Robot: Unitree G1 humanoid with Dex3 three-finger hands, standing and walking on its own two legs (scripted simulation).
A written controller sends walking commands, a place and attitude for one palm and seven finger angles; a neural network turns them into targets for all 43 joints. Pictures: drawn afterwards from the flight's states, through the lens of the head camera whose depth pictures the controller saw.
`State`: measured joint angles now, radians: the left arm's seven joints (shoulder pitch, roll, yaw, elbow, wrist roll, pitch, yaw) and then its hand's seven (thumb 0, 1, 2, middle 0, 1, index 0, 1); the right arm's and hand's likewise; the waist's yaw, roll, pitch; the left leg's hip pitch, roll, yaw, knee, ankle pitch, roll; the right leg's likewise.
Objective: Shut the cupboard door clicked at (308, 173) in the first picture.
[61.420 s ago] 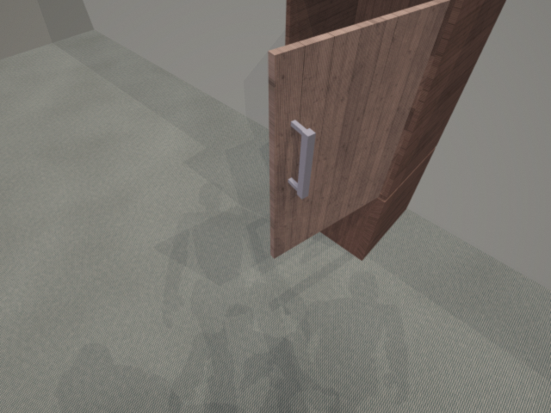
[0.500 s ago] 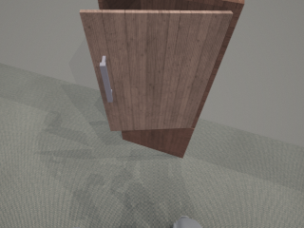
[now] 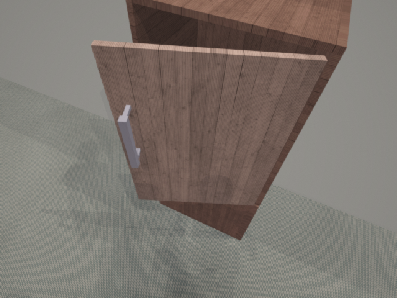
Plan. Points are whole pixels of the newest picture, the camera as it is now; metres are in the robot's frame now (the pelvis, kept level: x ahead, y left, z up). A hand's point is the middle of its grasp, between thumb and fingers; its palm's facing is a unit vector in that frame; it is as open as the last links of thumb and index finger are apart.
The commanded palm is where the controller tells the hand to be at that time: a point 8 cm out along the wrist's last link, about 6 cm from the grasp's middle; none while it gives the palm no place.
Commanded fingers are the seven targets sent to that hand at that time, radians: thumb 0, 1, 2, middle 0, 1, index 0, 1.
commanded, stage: come to a stop and stand still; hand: left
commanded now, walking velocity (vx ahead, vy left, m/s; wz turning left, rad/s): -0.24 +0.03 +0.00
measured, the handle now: (131, 138) +0.45 +0.21 +0.03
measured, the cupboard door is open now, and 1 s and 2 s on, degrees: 23 23 23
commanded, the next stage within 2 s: look again from close up in 0.88 s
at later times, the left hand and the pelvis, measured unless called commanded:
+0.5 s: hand out of the picture +0.04 +0.24 -0.16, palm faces -0.02 -0.96 -0.28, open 7.4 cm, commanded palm none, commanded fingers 0.00 0.90 0.90 -0.20 -0.30 -0.20 -0.30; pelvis -0.04 +0.04 -0.01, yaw -3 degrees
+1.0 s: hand out of the picture -0.04 +0.24 -0.17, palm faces -0.06 -0.98 -0.20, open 7.4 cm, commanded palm none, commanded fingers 0.00 0.90 0.90 -0.20 -0.30 -0.20 -0.30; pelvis -0.04 +0.06 +0.00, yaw -3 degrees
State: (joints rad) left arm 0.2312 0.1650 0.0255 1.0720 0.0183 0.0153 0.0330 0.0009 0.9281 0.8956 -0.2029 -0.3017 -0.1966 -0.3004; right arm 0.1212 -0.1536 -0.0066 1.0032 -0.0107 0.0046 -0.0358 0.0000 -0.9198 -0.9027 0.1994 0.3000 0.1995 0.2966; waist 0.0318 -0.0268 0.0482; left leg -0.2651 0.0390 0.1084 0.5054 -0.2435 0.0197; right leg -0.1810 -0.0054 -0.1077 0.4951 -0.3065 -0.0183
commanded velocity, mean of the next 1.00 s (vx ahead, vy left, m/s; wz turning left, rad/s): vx -0.01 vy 0.01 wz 0.00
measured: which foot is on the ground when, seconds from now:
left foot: down 0.00-0.12, up 0.14-0.36, down 0.38-1.00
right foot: down 0.00-1.00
